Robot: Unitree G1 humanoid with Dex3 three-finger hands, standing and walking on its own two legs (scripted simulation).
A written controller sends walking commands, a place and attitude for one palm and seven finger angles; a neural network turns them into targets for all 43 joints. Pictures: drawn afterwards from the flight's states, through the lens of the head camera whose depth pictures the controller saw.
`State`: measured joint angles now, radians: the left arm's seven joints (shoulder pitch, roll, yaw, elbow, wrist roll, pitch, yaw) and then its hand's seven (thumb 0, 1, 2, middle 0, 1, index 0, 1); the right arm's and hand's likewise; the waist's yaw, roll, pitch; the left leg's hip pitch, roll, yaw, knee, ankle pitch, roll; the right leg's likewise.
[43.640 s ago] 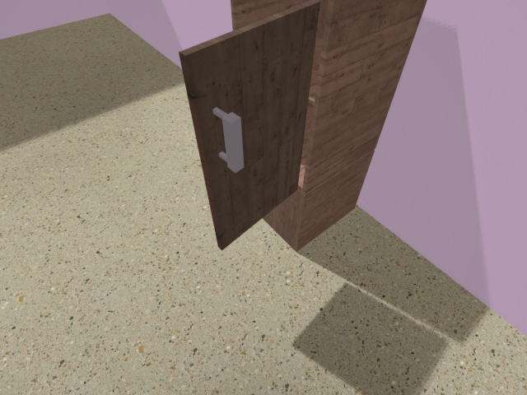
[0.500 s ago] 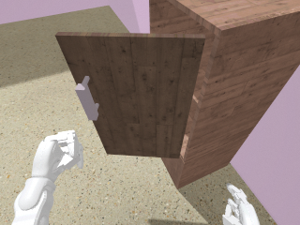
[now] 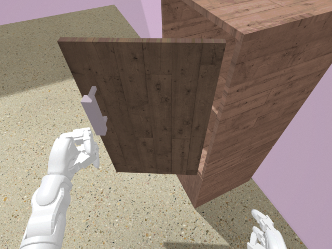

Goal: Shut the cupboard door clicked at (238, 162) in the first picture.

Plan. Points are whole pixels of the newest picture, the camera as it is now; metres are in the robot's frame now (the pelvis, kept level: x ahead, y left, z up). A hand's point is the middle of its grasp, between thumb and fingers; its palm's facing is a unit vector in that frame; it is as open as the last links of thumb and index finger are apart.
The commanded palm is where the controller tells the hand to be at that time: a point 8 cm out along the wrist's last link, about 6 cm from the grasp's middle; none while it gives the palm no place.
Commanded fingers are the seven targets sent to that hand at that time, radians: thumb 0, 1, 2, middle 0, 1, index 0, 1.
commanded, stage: bring the fist close to the handle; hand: left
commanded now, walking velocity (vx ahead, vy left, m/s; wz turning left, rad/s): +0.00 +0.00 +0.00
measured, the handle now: (97, 111) +0.43 +0.21 +0.09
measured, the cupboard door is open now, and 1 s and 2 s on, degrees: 62 61 37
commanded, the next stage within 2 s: push the door shut along its arc in 0.72 s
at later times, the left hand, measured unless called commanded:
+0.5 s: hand (100, 135) +0.35 +0.18 +0.09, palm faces +0.03 -1.00 -0.04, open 3.2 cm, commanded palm +0.32 +0.23 +0.09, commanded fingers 0.00 0.90 0.90 -1.30 -1.50 -1.30 -1.50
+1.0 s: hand (98, 133) +0.35 +0.19 +0.09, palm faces +0.01 -1.00 -0.05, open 3.1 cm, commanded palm +0.34 +0.24 +0.09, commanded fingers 0.00 0.90 0.90 -1.30 -1.50 -1.30 -1.50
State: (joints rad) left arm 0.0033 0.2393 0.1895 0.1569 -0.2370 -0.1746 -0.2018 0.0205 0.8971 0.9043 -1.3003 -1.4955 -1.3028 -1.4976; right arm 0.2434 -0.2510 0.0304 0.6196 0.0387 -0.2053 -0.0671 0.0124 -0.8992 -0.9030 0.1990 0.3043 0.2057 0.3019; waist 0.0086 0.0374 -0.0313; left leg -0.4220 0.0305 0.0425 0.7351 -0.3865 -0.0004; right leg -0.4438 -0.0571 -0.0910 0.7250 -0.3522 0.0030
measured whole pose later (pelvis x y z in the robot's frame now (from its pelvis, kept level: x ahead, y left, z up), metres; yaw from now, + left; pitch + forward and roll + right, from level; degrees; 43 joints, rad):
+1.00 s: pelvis +0.00 +0.00 +0.00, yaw -1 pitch +5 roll +0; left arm -0.28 0.29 0.25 0.52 -0.22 -0.26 -0.25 0.02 0.89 0.91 -1.30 -1.50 -1.30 -1.50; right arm 0.24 -0.26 0.02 0.64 0.05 -0.13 -0.07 0.01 -0.90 -0.90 0.20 0.30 0.21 0.30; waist -0.02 0.03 -0.03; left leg -0.42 0.04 0.05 0.71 -0.37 -0.01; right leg -0.45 -0.05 -0.08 0.70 -0.33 0.00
